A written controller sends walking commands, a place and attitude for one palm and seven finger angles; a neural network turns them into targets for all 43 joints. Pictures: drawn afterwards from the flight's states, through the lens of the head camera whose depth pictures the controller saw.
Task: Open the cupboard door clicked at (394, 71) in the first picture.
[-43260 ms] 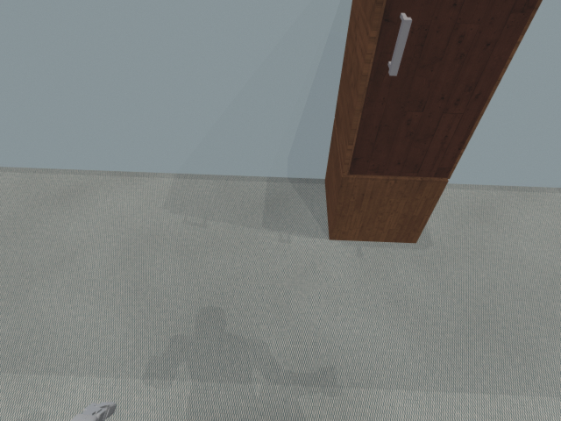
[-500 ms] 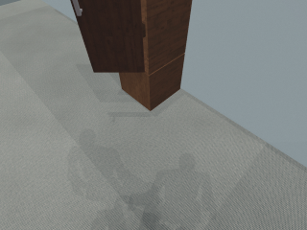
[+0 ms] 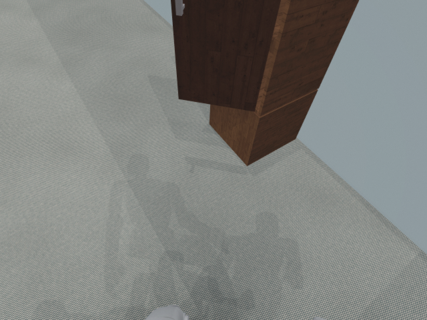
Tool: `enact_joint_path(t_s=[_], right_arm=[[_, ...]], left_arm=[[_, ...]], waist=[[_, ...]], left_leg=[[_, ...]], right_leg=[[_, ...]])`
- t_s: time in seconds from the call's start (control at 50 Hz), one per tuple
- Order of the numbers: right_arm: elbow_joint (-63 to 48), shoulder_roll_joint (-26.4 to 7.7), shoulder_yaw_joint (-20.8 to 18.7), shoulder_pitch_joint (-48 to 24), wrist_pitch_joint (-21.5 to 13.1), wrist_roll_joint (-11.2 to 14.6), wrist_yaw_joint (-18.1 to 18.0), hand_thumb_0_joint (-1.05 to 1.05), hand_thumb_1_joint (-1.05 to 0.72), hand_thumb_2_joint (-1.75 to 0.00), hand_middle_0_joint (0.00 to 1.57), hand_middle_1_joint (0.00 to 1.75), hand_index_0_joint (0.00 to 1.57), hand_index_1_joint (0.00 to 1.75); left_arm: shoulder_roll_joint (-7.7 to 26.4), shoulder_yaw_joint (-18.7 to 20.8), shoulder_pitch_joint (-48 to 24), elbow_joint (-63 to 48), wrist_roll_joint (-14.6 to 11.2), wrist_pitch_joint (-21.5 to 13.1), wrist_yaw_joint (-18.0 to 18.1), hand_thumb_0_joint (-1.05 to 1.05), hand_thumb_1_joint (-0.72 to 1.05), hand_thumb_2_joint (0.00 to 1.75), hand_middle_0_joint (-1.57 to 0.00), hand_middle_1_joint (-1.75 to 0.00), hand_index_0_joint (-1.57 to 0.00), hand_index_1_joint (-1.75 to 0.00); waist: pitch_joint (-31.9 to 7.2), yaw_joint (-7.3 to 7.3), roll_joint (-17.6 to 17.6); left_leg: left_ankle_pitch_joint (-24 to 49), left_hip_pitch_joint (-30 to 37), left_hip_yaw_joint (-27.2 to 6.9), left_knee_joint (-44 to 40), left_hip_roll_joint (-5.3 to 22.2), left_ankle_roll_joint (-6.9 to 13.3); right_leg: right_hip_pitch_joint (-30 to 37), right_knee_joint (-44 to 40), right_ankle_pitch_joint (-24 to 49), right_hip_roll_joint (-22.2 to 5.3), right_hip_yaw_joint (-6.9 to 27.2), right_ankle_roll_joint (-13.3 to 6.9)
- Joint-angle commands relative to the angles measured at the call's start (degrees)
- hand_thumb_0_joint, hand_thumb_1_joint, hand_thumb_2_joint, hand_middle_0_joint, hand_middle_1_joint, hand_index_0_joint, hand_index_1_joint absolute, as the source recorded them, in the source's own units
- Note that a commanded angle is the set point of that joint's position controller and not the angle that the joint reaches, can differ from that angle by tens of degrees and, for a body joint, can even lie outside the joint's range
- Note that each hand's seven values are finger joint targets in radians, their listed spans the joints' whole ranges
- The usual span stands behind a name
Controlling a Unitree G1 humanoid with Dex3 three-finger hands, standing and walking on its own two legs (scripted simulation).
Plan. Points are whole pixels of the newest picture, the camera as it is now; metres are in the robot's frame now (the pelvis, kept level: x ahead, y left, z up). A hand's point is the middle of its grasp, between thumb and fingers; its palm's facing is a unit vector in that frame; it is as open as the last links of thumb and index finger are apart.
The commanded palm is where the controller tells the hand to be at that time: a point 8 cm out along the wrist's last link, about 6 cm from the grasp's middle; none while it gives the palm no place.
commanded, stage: take the last steps up to it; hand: left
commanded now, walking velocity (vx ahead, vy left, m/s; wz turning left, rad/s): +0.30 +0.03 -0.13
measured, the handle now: out of the picture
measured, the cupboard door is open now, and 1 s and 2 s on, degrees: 45 45 45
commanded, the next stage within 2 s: come to a stop and stand still in 0.80 s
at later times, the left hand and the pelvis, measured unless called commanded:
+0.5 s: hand (166, 226) +0.33 +0.14 -0.15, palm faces -0.12 -0.98 -0.18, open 7.4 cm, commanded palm none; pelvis +0.19 -0.01 +0.00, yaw -5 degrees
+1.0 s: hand (153, 208) +0.38 +0.19 -0.17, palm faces -0.01 -0.99 -0.15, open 7.4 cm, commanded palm none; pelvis +0.38 +0.02 +0.02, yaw -5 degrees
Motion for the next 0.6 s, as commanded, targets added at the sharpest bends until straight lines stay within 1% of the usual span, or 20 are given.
enact_joint_path(t_s=[0.0,0.06,0.1,0.14,0.16,0.2,0.22,0.26,0.32,0.36,0.38,0.4,0.42,0.44,0.46,0.48,0.5,0.52,0.54,0.58], right_arm=[[0.83,-7.26,-1.14,11.14,-1.02,-0.09,-1.91,0.00,-0.90,-0.90,0.20,0.30,0.20,0.30],[1.75,-5.71,-0.80,11.57,-2.16,0.17,-1.91,0.00,-0.90,-0.90,0.20,0.30,0.20,0.30],[2.02,-4.94,-1.04,12.53,-2.36,0.13,-1.96,0.00,-0.90,-0.90,0.20,0.30,0.20,0.30],[2.40,-5.23,-0.95,13.47,-2.44,0.19,-1.93,0.00,-0.90,-0.90,0.20,0.30,0.20,0.30],[2.49,-5.21,-0.96,13.68,-2.43,0.15,-1.91,0.00,-0.90,-0.90,0.20,0.30,0.20,0.30],[3.16,-5.22,-0.73,14.99,-2.34,0.12,-1.87,0.00,-0.90,-0.90,0.20,0.30,0.20,0.30],[3.65,-5.16,-0.65,15.79,-2.39,0.12,-1.90,0.00,-0.90,-0.90,0.20,0.30,0.20,0.30],[4.64,-5.24,-0.46,17.70,-2.39,-0.13,-1.99,0.00,-0.90,-0.90,0.20,0.30,0.20,0.30],[6.58,-5.24,-0.22,21.33,-2.03,-0.48,-2.01,0.00,-0.90,-0.90,0.20,0.30,0.20,0.30],[7.40,-5.53,-0.09,22.17,-1.79,-0.66,-2.05,0.00,-0.90,-0.90,0.20,0.30,0.20,0.30],[7.74,-5.69,-0.05,22.30,-1.64,-0.67,-2.05,0.00,-0.90,-0.90,0.20,0.30,0.20,0.30],[8.02,-5.85,0.05,22.07,-1.53,-0.48,-2.09,0.00,-0.90,-0.90,0.20,0.30,0.20,0.30],[7.97,-6.14,0.01,20.87,-1.53,-0.03,-1.98,0.00,-0.90,-0.90,0.20,0.30,0.20,0.30],[6.95,-5.15,0.08,18.84,-1.82,0.73,-1.71,0.00,-0.90,-0.90,0.20,0.30,0.20,0.30],[5.07,-2.91,0.16,19.53,-2.17,1.45,-1.48,0.00,-0.90,-0.90,0.20,0.30,0.20,0.30],[4.42,-4.43,-0.09,16.13,-1.61,1.53,-1.44,0.00,-0.90,-0.90,0.20,0.30,0.20,0.30],[3.71,-3.61,-0.23,11.87,-1.38,1.39,-1.40,0.00,-0.90,-0.90,0.20,0.30,0.20,0.30],[3.14,-2.40,-0.46,9.90,-1.04,0.99,-1.25,0.00,-0.90,-0.90,0.20,0.30,0.20,0.30],[3.39,-0.79,-0.08,10.47,-0.35,0.73,-1.17,0.00,-0.90,-0.90,0.20,0.30,0.20,0.30],[4.86,1.13,0.09,14.30,0.85,0.31,-0.82,0.00,-0.90,-0.90,0.20,0.30,0.20,0.30]], left_arm=[[1.89,0.72,-4.80,-6.43,0.45,-2.10,-0.49,0.00,0.90,0.90,-0.20,-0.30,-0.20,-0.30],[1.11,0.73,-2.39,-5.71,0.48,-1.36,-0.69,0.00,0.90,0.90,-0.20,-0.30,-0.20,-0.30],[1.31,1.07,-4.26,-6.84,0.52,-0.96,-0.73,0.00,0.90,0.90,-0.20,-0.30,-0.20,-0.30],[1.75,1.15,-6.69,-7.86,0.45,-0.88,-0.90,0.00,0.90,0.90,-0.20,-0.30,-0.20,-0.30],[1.56,1.22,-7.75,-8.54,0.44,-0.81,-0.96,0.00,0.90,0.90,-0.20,-0.30,-0.20,-0.30],[1.78,1.08,-11.04,-9.75,0.37,-0.74,-1.08,0.00,0.90,0.90,-0.20,-0.30,-0.20,-0.30],[1.96,0.97,-12.30,-10.49,0.36,-0.99,-1.17,0.00,0.90,0.90,-0.20,-0.30,-0.20,-0.30],[1.54,0.59,-15.60,-11.87,0.29,-1.22,-1.27,0.00,0.90,0.90,-0.20,-0.30,-0.20,-0.30],[1.16,0.07,-19.14,-13.17,0.29,-1.86,-1.29,0.00,0.90,0.90,-0.20,-0.30,-0.20,-0.30],[1.23,-0.02,-19.37,-13.31,0.31,-2.13,-1.29,0.00,0.90,0.90,-0.20,-0.30,-0.20,-0.30],[1.50,-0.01,-17.78,-12.87,0.33,-2.32,-1.27,0.00,0.90,0.90,-0.20,-0.30,-0.20,-0.30],[2.09,0.19,-14.16,-11.74,0.37,-2.62,-1.23,0.00,0.90,0.90,-0.20,-0.30,-0.20,-0.30],[3.52,0.73,-7.27,-9.59,0.39,-3.17,-1.01,0.00,0.90,0.90,-0.20,-0.30,-0.20,-0.30],[6.99,1.96,2.13,-6.65,0.67,-3.93,-0.56,0.00,0.90,0.90,-0.20,-0.30,-0.20,-0.30],[12.60,3.53,9.80,-4.26,0.44,-4.18,-0.01,0.00,0.90,0.90,-0.20,-0.30,-0.20,-0.30],[13.60,3.44,9.12,-4.06,-0.66,-4.12,0.38,0.00,0.90,0.90,-0.20,-0.30,-0.20,-0.30],[10.82,2.98,4.05,-5.11,-0.58,-4.14,0.85,0.00,0.90,0.90,-0.20,-0.30,-0.20,-0.30],[8.21,2.22,-0.25,-6.21,-0.67,-3.99,1.26,0.00,0.90,0.90,-0.20,-0.30,-0.20,-0.30],[6.17,1.37,-3.23,-6.72,-0.52,-4.12,1.20,0.00,0.90,0.90,-0.20,-0.30,-0.20,-0.30],[3.49,0.53,-5.74,-6.62,-0.14,-4.79,1.00,0.00,0.90,0.90,-0.20,-0.30,-0.20,-0.30]], waist=[[-2.15,-3.34,8.11],[-2.55,-1.12,7.38],[-1.69,-1.05,5.56],[-1.12,-1.01,3.49],[-0.74,-1.00,3.61],[0.65,-1.68,3.29],[0.62,-1.94,4.28],[0.69,-2.94,3.87],[0.84,-4.73,5.09],[0.84,-4.79,5.91],[-0.31,-4.05,6.09],[-1.85,-2.31,6.30],[-5.41,0.93,4.81],[-10.45,4.94,0.47],[-15.90,6.17,-11.75],[-13.93,5.76,-8.05],[-8.56,4.29,-3.63],[-4.06,2.72,-0.05],[-1.99,0.06,-0.47],[-2.34,-2.87,-4.00]], left_leg=[[3.67,11.37,-17.83,-26.50,16.32,4.92],[8.96,11.34,-12.35,-28.80,14.85,5.10],[9.48,12.68,-11.87,-30.29,15.22,6.06],[10.51,14.31,-11.11,-31.17,15.37,6.14],[10.99,15.18,-10.22,-31.32,15.09,6.20],[11.30,16.12,-9.52,-31.55,15.21,6.56],[13.08,17.64,-9.16,-31.12,15.21,6.65],[18.19,20.03,-8.02,-29.46,15.69,6.80],[24.91,23.25,-6.46,-26.15,15.06,5.85],[29.13,23.28,-5.17,-23.24,15.03,5.18],[32.80,23.58,-4.36,-20.58,14.34,4.65],[38.06,23.17,-3.05,-16.00,13.34,3.67],[39.58,19.37,-1.95,-7.92,11.51,2.04],[31.51,7.64,0.55,4.67,7.96,-0.21],[-4.21,-8.44,2.76,22.79,-1.19,-3.33],[-17.60,-12.08,-4.68,34.57,-0.27,-2.97],[-13.32,-15.03,-8.56,36.03,2.67,-2.71],[-9.38,-14.06,-9.31,33.24,4.78,-2.97],[-7.47,-11.27,-9.38,30.11,6.03,-3.50],[-4.61,-5.17,-7.44,22.87,6.18,-4.62]], right_leg=[[-17.77,10.06,9.84,0.07,2.59,-1.64],[-17.08,5.57,14.19,1.03,2.18,-0.83],[-19.22,2.07,16.90,0.97,2.92,-0.43],[-20.57,-1.54,19.35,1.11,3.27,-0.27],[-21.18,-3.50,20.13,1.35,2.96,-0.19],[-21.54,-7.86,21.07,1.54,2.43,-0.25],[-21.77,-10.50,21.39,1.56,2.07,-0.35],[-20.69,-16.37,20.85,1.92,0.89,-0.82],[-18.02,-23.46,18.58,4.07,-1.64,-2.01],[-13.92,-26.91,16.47,5.51,-3.21,-2.91],[-10.53,-28.78,15.36,6.96,-4.55,-3.47],[-5.08,-31.25,15.95,8.66,-5.77,-4.18],[5.79,-34.64,19.59,9.27,-5.36,-5.05],[22.46,-34.89,24.95,2.91,3.27,-8.05],[36.06,-40.73,33.87,-13.10,26.04,-15.67],[30.64,-45.90,33.04,-17.60,30.04,-18.50],[24.11,-47.47,28.74,-15.00,26.25,-16.93],[16.72,-49.11,28.68,-13.35,20.68,-14.61],[9.92,-50.80,27.72,-11.46,15.72,-12.77],[3.51,-53.07,26.83,-7.91,7.38,-10.37]])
